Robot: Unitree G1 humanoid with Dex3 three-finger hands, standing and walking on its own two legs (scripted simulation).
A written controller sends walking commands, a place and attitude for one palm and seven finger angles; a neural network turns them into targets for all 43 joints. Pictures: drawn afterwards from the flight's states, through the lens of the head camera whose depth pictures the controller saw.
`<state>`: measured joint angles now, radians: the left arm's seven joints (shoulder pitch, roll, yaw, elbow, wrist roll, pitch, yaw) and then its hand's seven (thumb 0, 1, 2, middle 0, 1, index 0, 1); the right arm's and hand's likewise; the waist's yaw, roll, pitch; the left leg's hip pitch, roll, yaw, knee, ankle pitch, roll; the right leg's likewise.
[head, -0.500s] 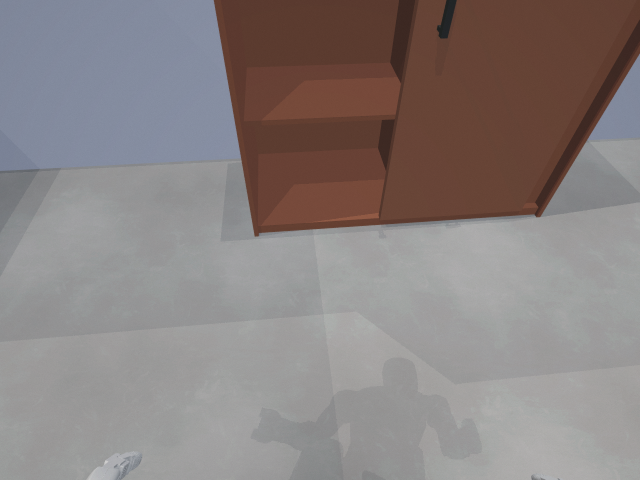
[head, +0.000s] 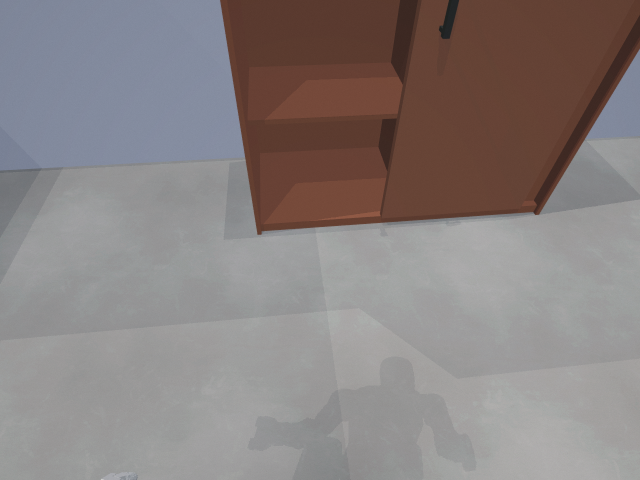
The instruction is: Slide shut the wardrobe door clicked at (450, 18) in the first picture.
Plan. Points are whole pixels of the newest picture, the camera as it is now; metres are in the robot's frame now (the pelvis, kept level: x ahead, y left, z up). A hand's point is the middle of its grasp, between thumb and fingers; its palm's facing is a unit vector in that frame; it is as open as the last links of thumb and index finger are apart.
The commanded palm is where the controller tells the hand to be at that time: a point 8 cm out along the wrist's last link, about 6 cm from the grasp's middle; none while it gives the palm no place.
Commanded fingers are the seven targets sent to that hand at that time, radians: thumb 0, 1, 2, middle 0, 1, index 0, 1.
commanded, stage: stand and wait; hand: right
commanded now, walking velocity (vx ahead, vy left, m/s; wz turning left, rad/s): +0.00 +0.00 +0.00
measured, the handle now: (451, 1) +1.26 -0.29 +0.13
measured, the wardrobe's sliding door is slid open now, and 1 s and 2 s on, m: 0.53 0.53 0.53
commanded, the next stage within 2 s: look at it before walking up in 0.32 s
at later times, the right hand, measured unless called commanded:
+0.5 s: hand out of the picture +0.07 -0.23 -0.15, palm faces -0.03 +0.94 -0.34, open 7.4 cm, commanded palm none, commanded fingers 0.00 -0.90 -0.90 0.20 0.30 0.20 0.30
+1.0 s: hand out of the picture +0.06 -0.24 -0.15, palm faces -0.03 +0.94 -0.33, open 7.4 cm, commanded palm none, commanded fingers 0.00 -0.90 -0.90 0.20 0.30 0.20 0.30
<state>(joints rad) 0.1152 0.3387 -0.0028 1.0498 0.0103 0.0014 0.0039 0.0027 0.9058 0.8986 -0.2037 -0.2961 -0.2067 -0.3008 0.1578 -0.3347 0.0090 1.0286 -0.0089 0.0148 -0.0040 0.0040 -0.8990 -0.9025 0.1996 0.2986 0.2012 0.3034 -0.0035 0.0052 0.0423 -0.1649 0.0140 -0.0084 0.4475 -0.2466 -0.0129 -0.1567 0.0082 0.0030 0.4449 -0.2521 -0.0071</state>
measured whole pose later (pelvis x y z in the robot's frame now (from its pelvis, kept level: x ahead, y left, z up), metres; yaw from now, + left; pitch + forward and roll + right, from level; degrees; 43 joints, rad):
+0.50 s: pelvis -0.01 +0.01 +0.00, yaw +0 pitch -2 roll +0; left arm 0.13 0.33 -0.01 1.11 0.01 0.00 0.00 0.00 0.91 0.90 -0.20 -0.30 -0.21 -0.30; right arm 0.13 -0.34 0.01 1.07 -0.01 0.00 0.00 0.00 -0.90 -0.90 0.20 0.30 0.20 0.30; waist 0.00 0.00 0.03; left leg -0.16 0.00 -0.01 0.40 -0.20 0.00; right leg -0.15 -0.01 0.00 0.40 -0.21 0.01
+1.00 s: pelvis -0.01 +0.01 +0.00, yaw +0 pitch -2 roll +0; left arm 0.12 0.33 -0.01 1.11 0.01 -0.01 0.00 0.00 0.91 0.90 -0.20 -0.30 -0.21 -0.30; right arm 0.14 -0.34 0.01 1.08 -0.01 0.00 0.00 0.00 -0.90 -0.90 0.20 0.30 0.20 0.30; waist 0.00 0.00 0.04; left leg -0.16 0.00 -0.01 0.38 -0.19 0.00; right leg -0.15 -0.01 0.00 0.38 -0.20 0.01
